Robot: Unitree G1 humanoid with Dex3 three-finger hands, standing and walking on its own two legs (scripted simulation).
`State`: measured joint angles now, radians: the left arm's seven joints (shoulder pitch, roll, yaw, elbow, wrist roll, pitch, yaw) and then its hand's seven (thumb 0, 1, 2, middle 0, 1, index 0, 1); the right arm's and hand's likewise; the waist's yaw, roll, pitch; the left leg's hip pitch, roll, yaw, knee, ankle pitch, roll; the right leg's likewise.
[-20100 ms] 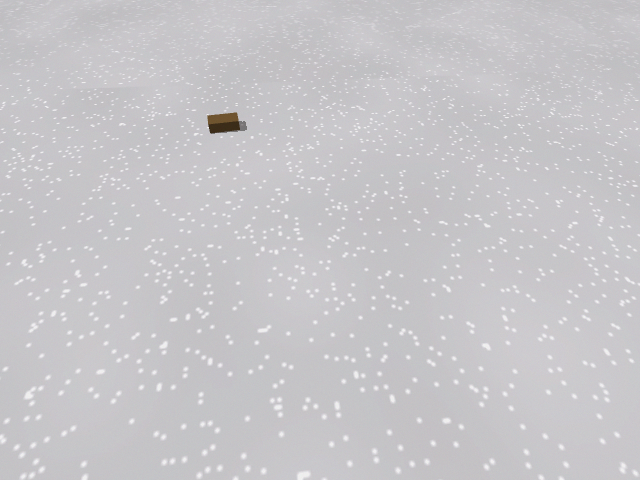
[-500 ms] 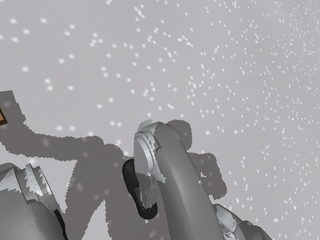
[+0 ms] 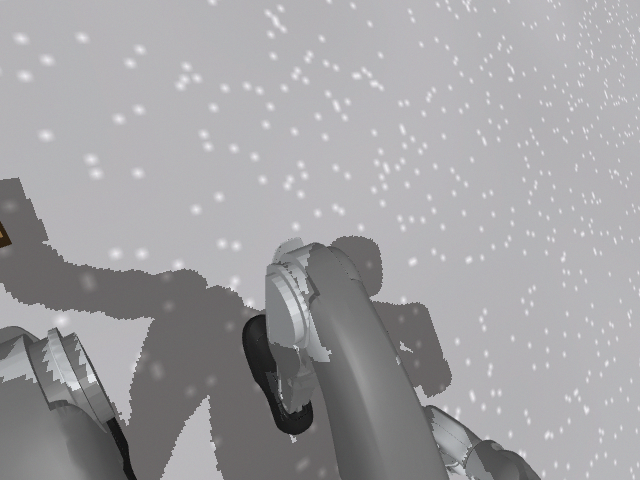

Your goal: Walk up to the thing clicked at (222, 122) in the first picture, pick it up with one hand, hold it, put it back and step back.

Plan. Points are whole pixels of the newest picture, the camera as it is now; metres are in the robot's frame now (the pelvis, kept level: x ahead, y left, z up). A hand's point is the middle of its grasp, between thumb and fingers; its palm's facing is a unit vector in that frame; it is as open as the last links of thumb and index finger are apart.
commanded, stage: close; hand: left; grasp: from above
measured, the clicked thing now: out of the picture +0.44 +0.31 -0.28
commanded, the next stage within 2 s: settle in 0.10 s
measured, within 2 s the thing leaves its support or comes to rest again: leaves its support in 0.52 s
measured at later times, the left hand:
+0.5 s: hand out of the picture +0.42 +0.31 -0.24, palm faces -0.43 -0.16 -0.89, open 11.7 cm
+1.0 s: hand out of the picture +0.42 +0.32 -0.15, palm faces -0.44 -0.13 -0.89, open 11.7 cm
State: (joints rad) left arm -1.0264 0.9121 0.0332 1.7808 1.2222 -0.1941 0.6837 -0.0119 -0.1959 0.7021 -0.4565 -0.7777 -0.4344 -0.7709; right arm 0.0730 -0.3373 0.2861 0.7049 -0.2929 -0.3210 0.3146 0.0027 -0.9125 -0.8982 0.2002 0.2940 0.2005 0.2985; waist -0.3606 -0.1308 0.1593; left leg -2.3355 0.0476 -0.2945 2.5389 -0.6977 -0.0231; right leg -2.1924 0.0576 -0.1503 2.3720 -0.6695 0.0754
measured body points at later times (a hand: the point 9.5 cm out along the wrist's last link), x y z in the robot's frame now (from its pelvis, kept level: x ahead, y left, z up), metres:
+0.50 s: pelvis +0.00 +0.00 +0.00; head +0.26 +0.13 +0.35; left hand +0.44 +0.32 -0.19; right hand +0.06 -0.24 -0.06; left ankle +0.07 +0.14 -0.27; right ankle +0.12 -0.13 -0.27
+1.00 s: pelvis +0.00 -0.01 +0.02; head +0.22 +0.08 +0.40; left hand +0.44 +0.32 -0.10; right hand +0.10 -0.27 -0.09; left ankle +0.07 +0.14 -0.27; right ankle +0.12 -0.13 -0.27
